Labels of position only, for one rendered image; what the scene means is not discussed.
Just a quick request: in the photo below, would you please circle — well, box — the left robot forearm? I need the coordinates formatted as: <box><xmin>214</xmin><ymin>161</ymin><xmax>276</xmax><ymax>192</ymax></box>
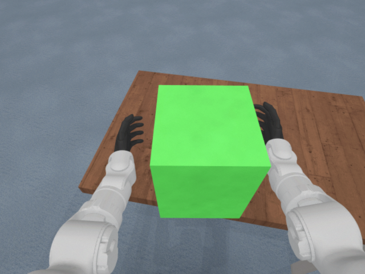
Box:
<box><xmin>49</xmin><ymin>150</ymin><xmax>136</xmax><ymax>265</ymax></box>

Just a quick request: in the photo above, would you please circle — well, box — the robot left upper arm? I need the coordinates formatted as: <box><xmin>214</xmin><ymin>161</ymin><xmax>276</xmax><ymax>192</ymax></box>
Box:
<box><xmin>28</xmin><ymin>220</ymin><xmax>118</xmax><ymax>274</ymax></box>

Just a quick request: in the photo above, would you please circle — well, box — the robot right upper arm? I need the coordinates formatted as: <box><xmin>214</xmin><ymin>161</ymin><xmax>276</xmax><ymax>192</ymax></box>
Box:
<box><xmin>286</xmin><ymin>201</ymin><xmax>365</xmax><ymax>274</ymax></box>

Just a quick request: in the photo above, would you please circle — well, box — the table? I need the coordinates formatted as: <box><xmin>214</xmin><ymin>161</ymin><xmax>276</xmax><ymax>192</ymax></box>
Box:
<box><xmin>78</xmin><ymin>70</ymin><xmax>365</xmax><ymax>274</ymax></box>

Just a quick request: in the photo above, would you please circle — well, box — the carton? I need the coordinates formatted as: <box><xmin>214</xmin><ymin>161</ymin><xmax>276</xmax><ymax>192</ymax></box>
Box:
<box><xmin>150</xmin><ymin>85</ymin><xmax>271</xmax><ymax>219</ymax></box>

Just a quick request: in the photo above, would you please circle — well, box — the right robot hand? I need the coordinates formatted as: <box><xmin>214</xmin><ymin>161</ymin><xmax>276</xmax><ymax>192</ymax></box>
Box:
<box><xmin>254</xmin><ymin>102</ymin><xmax>284</xmax><ymax>145</ymax></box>

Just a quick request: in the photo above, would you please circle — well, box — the left robot hand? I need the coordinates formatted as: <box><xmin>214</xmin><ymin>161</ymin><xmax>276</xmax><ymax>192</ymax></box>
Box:
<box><xmin>114</xmin><ymin>114</ymin><xmax>144</xmax><ymax>152</ymax></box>

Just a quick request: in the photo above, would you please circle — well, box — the right robot forearm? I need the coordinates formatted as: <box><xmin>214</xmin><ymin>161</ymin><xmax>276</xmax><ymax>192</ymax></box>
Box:
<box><xmin>266</xmin><ymin>139</ymin><xmax>363</xmax><ymax>249</ymax></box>

